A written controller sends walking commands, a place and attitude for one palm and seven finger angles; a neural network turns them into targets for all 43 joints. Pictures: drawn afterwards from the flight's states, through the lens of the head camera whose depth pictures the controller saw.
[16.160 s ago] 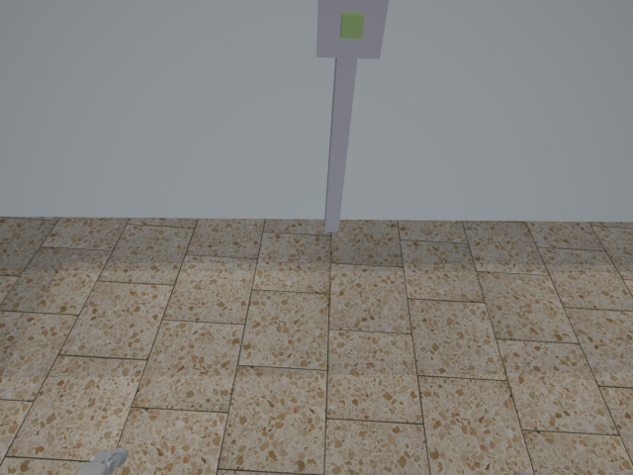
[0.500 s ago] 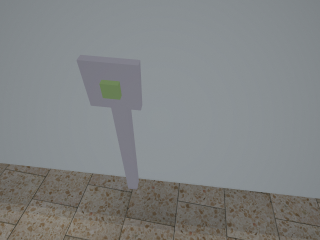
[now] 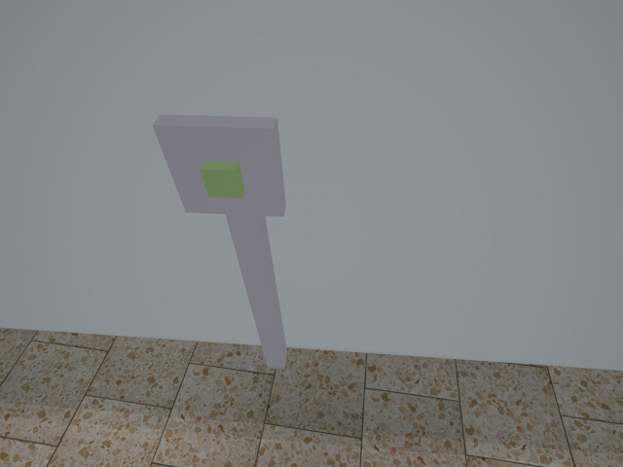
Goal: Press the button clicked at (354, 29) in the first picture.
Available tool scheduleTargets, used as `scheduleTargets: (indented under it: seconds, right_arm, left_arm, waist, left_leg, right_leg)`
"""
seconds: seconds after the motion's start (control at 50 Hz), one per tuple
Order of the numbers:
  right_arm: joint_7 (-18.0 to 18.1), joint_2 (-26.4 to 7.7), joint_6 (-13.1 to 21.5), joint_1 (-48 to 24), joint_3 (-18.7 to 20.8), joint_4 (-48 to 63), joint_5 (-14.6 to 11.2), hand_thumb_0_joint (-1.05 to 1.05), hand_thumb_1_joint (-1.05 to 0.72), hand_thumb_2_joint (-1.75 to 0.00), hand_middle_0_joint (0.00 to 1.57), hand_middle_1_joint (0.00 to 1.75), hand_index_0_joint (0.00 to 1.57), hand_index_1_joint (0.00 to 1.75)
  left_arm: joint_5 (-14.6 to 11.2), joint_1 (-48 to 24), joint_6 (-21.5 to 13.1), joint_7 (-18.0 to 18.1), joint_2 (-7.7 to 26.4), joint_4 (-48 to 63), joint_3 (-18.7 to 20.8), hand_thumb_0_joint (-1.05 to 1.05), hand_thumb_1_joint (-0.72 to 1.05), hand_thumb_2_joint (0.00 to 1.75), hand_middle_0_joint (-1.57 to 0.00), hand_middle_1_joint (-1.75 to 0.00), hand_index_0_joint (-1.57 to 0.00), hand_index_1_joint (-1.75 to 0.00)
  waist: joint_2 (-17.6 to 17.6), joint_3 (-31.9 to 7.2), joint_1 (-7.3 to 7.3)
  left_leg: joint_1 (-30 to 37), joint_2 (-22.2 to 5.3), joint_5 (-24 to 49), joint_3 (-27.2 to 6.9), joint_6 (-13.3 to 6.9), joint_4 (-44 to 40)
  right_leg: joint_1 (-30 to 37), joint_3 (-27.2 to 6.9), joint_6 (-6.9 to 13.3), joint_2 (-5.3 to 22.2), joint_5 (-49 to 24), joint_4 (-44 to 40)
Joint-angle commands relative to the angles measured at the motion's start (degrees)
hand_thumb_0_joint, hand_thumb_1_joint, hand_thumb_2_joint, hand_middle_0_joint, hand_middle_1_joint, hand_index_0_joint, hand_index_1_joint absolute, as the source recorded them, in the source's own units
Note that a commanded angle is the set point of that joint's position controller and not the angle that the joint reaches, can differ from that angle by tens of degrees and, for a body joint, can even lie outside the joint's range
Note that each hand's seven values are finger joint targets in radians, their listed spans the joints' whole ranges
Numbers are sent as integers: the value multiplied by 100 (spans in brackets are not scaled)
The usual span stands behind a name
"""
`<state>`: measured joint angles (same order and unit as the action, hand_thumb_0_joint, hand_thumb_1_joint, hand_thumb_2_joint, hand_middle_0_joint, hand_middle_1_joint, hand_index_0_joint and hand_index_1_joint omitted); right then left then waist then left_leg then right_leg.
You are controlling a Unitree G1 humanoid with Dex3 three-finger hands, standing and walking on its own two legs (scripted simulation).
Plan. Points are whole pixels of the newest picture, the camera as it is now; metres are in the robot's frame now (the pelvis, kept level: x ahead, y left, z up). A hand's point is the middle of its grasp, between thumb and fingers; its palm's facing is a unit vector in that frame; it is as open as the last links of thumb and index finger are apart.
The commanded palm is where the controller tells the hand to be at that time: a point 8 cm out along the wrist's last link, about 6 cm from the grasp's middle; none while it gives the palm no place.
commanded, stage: come to a stop and stand still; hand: left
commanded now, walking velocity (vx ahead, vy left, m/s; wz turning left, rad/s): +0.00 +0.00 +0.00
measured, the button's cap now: (223, 178) +0.51 +0.17 +0.09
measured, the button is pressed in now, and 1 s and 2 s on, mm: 0 0 0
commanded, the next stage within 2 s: look again from close up in 0.68 s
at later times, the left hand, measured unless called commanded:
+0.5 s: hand out of the picture +0.01 +0.14 -0.18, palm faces +0.02 -0.99 -0.16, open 7.4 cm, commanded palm none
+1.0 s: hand out of the picture +0.02 +0.13 -0.17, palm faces +0.03 -0.98 -0.17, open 7.4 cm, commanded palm none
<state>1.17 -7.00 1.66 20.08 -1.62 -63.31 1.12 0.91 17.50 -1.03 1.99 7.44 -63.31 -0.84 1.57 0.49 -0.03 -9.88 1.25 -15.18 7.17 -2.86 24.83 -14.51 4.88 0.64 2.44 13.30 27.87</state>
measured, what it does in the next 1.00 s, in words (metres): stands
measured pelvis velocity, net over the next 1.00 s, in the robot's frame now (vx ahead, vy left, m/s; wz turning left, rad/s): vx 0.04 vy -0.03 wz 0.00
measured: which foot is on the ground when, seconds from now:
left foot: down 0.00-1.00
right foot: down 0.00-1.00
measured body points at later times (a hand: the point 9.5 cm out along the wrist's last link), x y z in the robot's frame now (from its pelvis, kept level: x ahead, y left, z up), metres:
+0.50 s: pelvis +0.03 -0.02 +0.00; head +0.05 -0.02 +0.45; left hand +0.01 +0.19 -0.16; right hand +0.02 -0.23 -0.16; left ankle -0.02 +0.08 -0.74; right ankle +0.02 -0.11 -0.74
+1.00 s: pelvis +0.04 -0.03 +0.00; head +0.05 -0.03 +0.45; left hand +0.02 +0.18 -0.16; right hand +0.02 -0.23 -0.16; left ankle -0.02 +0.08 -0.74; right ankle +0.02 -0.11 -0.74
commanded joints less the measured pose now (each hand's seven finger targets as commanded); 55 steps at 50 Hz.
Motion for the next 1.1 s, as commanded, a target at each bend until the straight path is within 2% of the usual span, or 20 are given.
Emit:
scheduleTargets:
  seconds: [0.0,0.1,0.24,0.32,0.44,0.5,0.64,1.08]
  right_arm:
    - [54,-498,86,384,90,35,-22,0,-90,-90,20,30,20,30]
    - [78,-478,82,304,91,-65,-34,0,-90,-90,20,30,20,30]
    - [99,-447,52,206,97,-143,-41,0,-90,-90,20,30,20,30]
    - [111,-448,41,194,99,-185,-43,0,-90,-90,20,30,20,30]
    - [122,-458,44,178,106,-217,-34,0,-90,-90,20,30,20,30]
    - [128,-449,36,185,101,-230,-38,0,-90,-90,20,30,20,30]
    - [128,-418,34,199,111,-272,-32,0,-90,-90,20,30,20,30]
    - [143,-301,12,293,113,-310,-36,0,-90,-90,20,30,20,30]
  left_arm:
    - [-35,362,-85,22,394,71,86,0,90,90,-20,-30,-20,-30]
    - [-34,386,-103,32,412,-30,79,0,90,90,-20,-30,-20,-30]
    - [-22,426,-90,43,382,-100,69,0,90,90,-20,-30,-20,-30]
    - [-22,438,-91,42,399,-123,64,0,90,90,-20,-30,-20,-30]
    - [-25,459,-92,49,391,-120,74,0,90,90,-20,-30,-20,-30]
    - [-30,433,-90,46,414,-114,84,0,90,90,-20,-30,-20,-30]
    - [-32,450,-97,52,424,-86,94,0,90,90,-20,-30,-20,-30]
    - [-27,534,-93,54,386,-83,117,0,90,90,-20,-30,-20,-30]
  waist:
    - [-187,264,-19]
    - [-143,190,-7]
    - [-61,388,-2]
    - [-155,354,5]
    - [-118,317,-5]
    - [-202,333,-9]
    - [-126,250,-23]
    - [-149,430,-28]
  left_leg:
    - [-360,-792,642,-871,-8,-680]
    - [-100,-782,1104,-770,23,-516]
    - [-50,-797,1120,-722,48,-512]
    - [15,-808,1160,-712,61,-490]
    - [114,-821,1372,-688,73,-466]
    - [65,-818,1245,-680,90,-488]
    - [124,-812,1356,-665,99,-457]
    - [38,-814,954,-640,136,-512]
  right_leg:
    - [366,-567,199,383,-587,-350]
    - [423,-599,206,424,-1007,-374]
    - [374,-606,219,425,-1072,-465]
    - [429,-614,229,421,-1189,-479]
    - [492,-598,235,424,-1389,-465]
    - [547,-608,248,437,-1428,-472]
    - [643,-617,269,446,-1610,-478]
    - [551,-670,304,429,-1314,-631]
